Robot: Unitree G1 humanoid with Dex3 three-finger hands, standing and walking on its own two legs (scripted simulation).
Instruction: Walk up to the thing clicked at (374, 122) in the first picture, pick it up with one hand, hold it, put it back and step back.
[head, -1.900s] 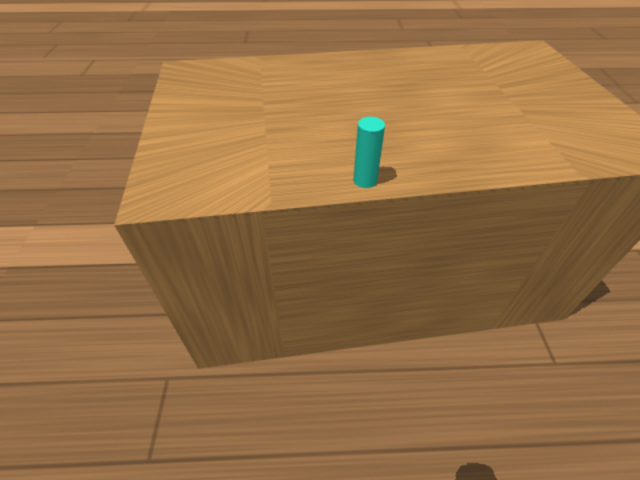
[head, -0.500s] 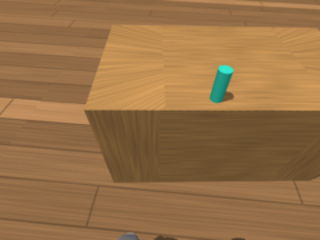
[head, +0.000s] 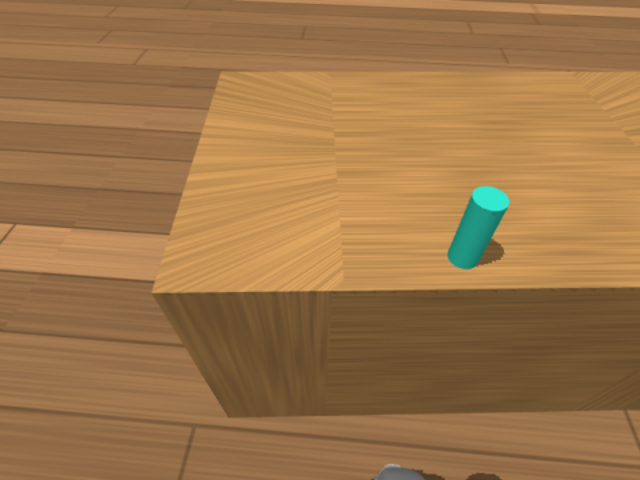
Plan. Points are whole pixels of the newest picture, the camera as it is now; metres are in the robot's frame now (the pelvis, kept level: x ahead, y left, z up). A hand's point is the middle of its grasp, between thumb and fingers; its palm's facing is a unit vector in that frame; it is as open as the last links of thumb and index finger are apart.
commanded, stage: walk up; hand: right
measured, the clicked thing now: (475, 230) +0.48 -0.24 +0.01
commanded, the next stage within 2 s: stand in 1.52 s
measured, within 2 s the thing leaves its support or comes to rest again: neither
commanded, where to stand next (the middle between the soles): +0.10 -0.03 m, yaw +1 degrees
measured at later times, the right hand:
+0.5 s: hand out of the picture +0.15 -0.30 -0.14, palm faces -0.09 +0.90 -0.43, open 7.4 cm
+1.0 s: hand out of the picture +0.14 -0.27 -0.14, palm faces -0.12 +0.93 -0.35, open 7.4 cm
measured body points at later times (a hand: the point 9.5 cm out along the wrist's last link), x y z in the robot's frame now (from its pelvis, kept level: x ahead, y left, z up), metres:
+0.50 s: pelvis +0.06 -0.03 -0.01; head +0.09 -0.01 +0.44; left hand +0.15 +0.28 -0.14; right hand +0.16 -0.34 -0.11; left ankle +0.06 +0.10 -0.73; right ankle +0.09 -0.14 -0.73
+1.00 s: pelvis +0.04 -0.02 +0.01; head +0.06 -0.01 +0.46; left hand +0.12 +0.28 -0.12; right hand +0.14 -0.32 -0.11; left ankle +0.06 +0.10 -0.73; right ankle +0.09 -0.14 -0.73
